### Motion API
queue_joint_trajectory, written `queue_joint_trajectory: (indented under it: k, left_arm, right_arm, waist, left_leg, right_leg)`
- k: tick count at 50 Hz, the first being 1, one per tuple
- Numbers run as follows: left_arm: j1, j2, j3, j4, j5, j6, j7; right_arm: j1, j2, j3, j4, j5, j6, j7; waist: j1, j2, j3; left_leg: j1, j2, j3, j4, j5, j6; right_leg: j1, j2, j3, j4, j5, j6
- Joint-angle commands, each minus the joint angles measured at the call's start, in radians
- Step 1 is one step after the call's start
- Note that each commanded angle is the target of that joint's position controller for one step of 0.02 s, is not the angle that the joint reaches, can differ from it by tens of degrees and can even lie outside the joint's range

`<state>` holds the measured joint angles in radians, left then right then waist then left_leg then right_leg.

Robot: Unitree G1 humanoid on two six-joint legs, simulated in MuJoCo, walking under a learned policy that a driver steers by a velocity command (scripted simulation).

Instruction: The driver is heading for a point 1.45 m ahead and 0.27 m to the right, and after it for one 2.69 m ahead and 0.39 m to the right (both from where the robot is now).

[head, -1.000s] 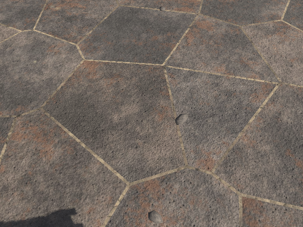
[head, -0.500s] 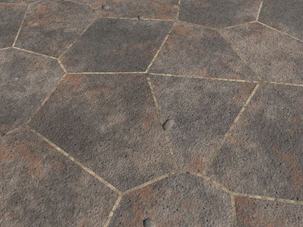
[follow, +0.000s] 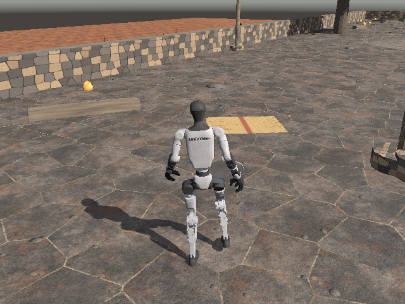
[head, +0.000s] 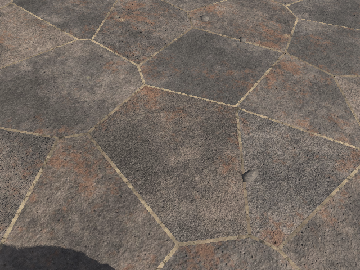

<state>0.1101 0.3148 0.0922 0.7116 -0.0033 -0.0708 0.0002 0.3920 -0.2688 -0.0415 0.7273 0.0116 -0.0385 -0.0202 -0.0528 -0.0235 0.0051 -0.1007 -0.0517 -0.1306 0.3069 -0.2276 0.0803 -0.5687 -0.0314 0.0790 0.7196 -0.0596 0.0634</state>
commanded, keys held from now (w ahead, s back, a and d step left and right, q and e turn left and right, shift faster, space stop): w+e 0.72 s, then w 0.18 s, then w+q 0.10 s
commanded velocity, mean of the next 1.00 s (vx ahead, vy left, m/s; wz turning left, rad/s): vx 0.47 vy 0.00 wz -0.29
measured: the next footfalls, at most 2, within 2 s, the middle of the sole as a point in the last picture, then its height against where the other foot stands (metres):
right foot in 0.24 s outside the picture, level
left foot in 0.72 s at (166, 242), level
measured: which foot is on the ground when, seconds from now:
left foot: down 0.00-0.24, up 0.26-0.70, down 0.72-1.00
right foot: up 0.00-0.22, down 0.24-0.72, up 0.74-1.00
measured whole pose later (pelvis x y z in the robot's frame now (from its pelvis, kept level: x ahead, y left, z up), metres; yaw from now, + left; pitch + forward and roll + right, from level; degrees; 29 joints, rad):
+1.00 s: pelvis +0.55 -0.10 -0.01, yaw -22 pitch +1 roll +1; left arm 0.14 0.31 0.04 0.68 0.00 -0.06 -0.01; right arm 0.37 -0.28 -0.06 0.79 0.01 -0.09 0.02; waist -0.08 -0.04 0.03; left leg -0.13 -0.04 0.01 0.29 -0.19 0.04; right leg -0.59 -0.08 0.05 0.84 -0.22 0.01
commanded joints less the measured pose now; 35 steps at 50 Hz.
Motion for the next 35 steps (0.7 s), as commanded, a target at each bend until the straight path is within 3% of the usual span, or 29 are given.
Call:
queue_joint_trajectory:
  k: [1, 5, 8, 10, 11, 12, 13, 14, 15, 16, 17, 18, 19, 22, 24, 27, 29, 32, 34, 35]
  left_arm:
    - [-0.155, 0.038, -0.007, -0.089, -0.01, -0.028, -0.014]
    - [-0.221, 0.047, -0.02, -0.113, -0.022, -0.039, -0.033]
    - [-0.216, 0.06, -0.024, -0.121, -0.025, -0.046, -0.05]
    - [-0.131, 0.084, -0.013, -0.103, -0.024, -0.045, -0.053]
    - [-0.022, 0.108, 0.002, -0.07, -0.02, -0.042, -0.049]
    - [0.13, 0.145, 0.02, -0.03, -0.019, -0.038, -0.043]
    - [0.291, 0.231, 0.039, -0.017, -0.01, -0.033, -0.036]
    - [0.321, 0.233, 0.035, 0.005, -0.022, -0.034, -0.046]
    - [0.287, 0.151, 0.013, 0.001, -0.033, -0.031, -0.043]
    - [0.228, 0.137, 0.008, -0.013, -0.021, -0.024, -0.036]
    - [0.192, 0.129, 0.004, -0.025, -0.01, -0.017, -0.033]
    - [0.167, 0.113, -0.003, -0.037, -0.002, -0.014, -0.031]
    - [0.148, 0.106, -0.007, -0.047, 0.004, -0.013, -0.027]
    - [0.141, 0.115, -0.005, -0.043, -0.012, -0.014, -0.013]
    - [0.165, 0.138, 0.002, -0.029, -0.017, -0.013, -0.001]
    - [0.226, 0.151, 0.007, -0.002, -0.024, 0.0, 0.011]
    - [0.272, 0.154, 0.008, 0.016, -0.031, 0.007, 0.016]
    - [0.284, 0.147, 0.01, 0.025, -0.033, 0.02, 0.024]
    - [0.266, 0.147, 0.014, 0.02, -0.027, 0.029, 0.024]
    - [0.25, 0.126, 0.006, 0.012, -0.022, 0.031, 0.019]
  right_arm:
    - [0.011, -0.191, -0.054, -0.041, 0.004, -0.016, -0.005]
    - [0.055, -0.195, -0.053, -0.009, 0.002, -0.015, 0.005]
    - [0.067, -0.204, -0.056, 0.008, 0.004, -0.008, 0.007]
    - [0.034, -0.221, -0.059, 0.005, 0.002, -0.004, 0.004]
    - [0.015, -0.217, -0.057, 0.001, 0.001, 0.0, 0.001]
    - [0.009, -0.199, -0.048, -0.009, -0.006, 0.001, -0.005]
    - [0.03, -0.15, -0.027, -0.051, -0.028, -0.009, -0.007]
    - [0.067, -0.09, -0.008, -0.065, -0.027, -0.033, -0.001]
    - [-0.028, -0.173, -0.022, -0.077, 0.003, -0.056, 0.012]
    - [-0.107, -0.189, -0.026, -0.094, 0.021, -0.076, 0.022]
    - [-0.144, -0.179, -0.024, -0.099, 0.005, -0.089, 0.024]
    - [-0.152, -0.176, -0.028, -0.101, -0.016, -0.092, 0.025]
    - [-0.137, -0.167, -0.029, -0.103, -0.024, -0.089, 0.027]
    - [-0.137, -0.135, -0.023, -0.11, -0.032, -0.07, 0.025]
    - [-0.227, -0.111, -0.012, -0.14, -0.034, -0.068, 0.02]
    - [-0.356, -0.075, 0.001, -0.167, -0.027, -0.079, 0.029]
    - [-0.411, -0.085, -0.003, -0.18, -0.013, -0.085, 0.037]
    - [-0.415, -0.126, -0.02, -0.184, -0.005, -0.09, 0.042]
    - [-0.341, -0.157, -0.036, -0.168, -0.004, -0.095, 0.038]
    - [-0.236, -0.184, -0.053, -0.147, -0.009, -0.098, 0.031]
  waist:
    - [-0.041, 0.156, 0.047]
    - [-0.078, 0.144, 0.096]
    - [-0.067, 0.152, 0.101]
    - [-0.008, 0.161, 0.041]
    - [0.055, 0.14, -0.038]
    - [0.126, 0.106, -0.148]
    - [0.16, -0.066, -0.295]
    - [0.119, -0.254, -0.328]
    - [0.15, -0.147, -0.209]
    - [0.141, -0.089, -0.085]
    - [0.121, -0.013, -0.036]
    - [0.093, 0.007, -0.006]
    - [0.065, -0.018, -0.01]
    - [0.04, -0.045, 0.008]
    - [0.063, -0.038, 0.039]
    - [0.113, -0.043, 0.034]
    - [0.131, -0.046, 0.028]
    - [0.107, -0.068, 0.019]
    - [0.063, -0.09, -0.009]
    - [0.004, -0.078, -0.079]
  left_leg:
    - [0.017, 0.225, -0.177, -0.136, -0.044, 0.126]
    - [0.088, 0.271, -0.163, -0.127, 0.014, 0.134]
    - [0.159, 0.302, -0.134, -0.098, 0.179, 0.123]
    - [0.164, 0.289, -0.076, -0.008, 0.497, 0.097]
    - [0.15, 0.251, -0.015, 0.125, 0.706, 0.074]
    - [0.052, 0.209, 0.038, 0.32, 0.77, 0.04]
    - [-0.25, 0.119, 0.09, 0.671, 0.457, -0.026]
    - [-0.551, -0.025, 0.054, 0.906, -0.302, -0.073]
    - [-0.669, 0.035, -0.014, 0.976, -0.272, -0.063]
    - [-0.698, 0.077, 0.008, 0.955, -0.182, -0.053]
    - [-0.674, 0.108, 0.023, 0.9, -0.118, -0.052]
    - [-0.635, 0.129, 0.027, 0.838, -0.072, -0.062]
    - [-0.587, 0.14, 0.027, 0.8, -0.046, -0.074]
    - [-0.554, 0.136, 0.064, 0.688, -0.017, -0.125]
    - [-0.54, 0.118, 0.081, 0.534, 0.098, -0.148]
    - [-0.42, 0.062, 0.097, 0.306, 0.301, -0.155]
    - [-0.372, 0.04, 0.082, 0.239, 0.352, -0.149]
    - [-0.355, 0.046, 0.034, 0.172, 0.285, -0.118]
    - [-0.258, 0.045, 0.048, 0.153, 0.193, -0.078]
    - [-0.096, 0.059, 0.059, 0.118, 0.202, -0.043]
  right_leg:
    - [-0.056, 0.002, -0.032, -0.116, 0.067, 0.016]
    - [-0.09, -0.01, -0.058, -0.177, 0.034, -0.033]
    - [-0.077, -0.001, -0.086, -0.204, -0.042, -0.091]
    - [0.069, 0.043, -0.123, -0.221, -0.069, -0.136]
    - [0.229, 0.079, -0.149, -0.249, -0.037, -0.165]
    - [0.471, 0.059, -0.105, -0.236, -0.006, -0.205]
    - [0.816, -0.165, 0.261, -0.239, -0.101, -0.322]
    - [0.974, -0.311, 0.68, -0.39, -0.305, -0.416]
    - [0.909, -0.295, 0.653, -0.444, -0.406, -0.381]
    - [0.782, -0.262, 0.52, -0.46, -0.327, -0.357]
    - [0.676, -0.219, 0.435, -0.474, -0.221, -0.344]
    - [0.595, -0.183, 0.377, -0.493, -0.124, -0.337]
    - [0.542, -0.157, 0.344, -0.512, -0.061, -0.339]
    - [0.428, -0.121, 0.259, -0.54, 0.07, -0.35]
    - [0.367, -0.086, 0.206, -0.545, 0.123, -0.329]
    - [0.309, -0.036, 0.164, -0.513, 0.115, -0.276]
    - [0.33, -0.055, 0.207, -0.492, 0.074, -0.264]
    - [0.447, -0.101, 0.294, -0.407, 0.061, -0.237]
    - [0.48, -0.11, 0.32, -0.321, 0.167, -0.216]
    - [0.459, -0.059, 0.29, -0.194, 0.239, -0.189]
Velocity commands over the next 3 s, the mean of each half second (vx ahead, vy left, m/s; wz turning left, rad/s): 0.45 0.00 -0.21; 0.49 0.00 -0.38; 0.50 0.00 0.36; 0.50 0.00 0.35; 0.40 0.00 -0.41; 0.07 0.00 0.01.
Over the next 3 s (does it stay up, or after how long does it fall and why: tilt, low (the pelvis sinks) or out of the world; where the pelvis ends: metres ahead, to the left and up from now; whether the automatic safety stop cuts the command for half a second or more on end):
stays up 1.43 -0.24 -0.02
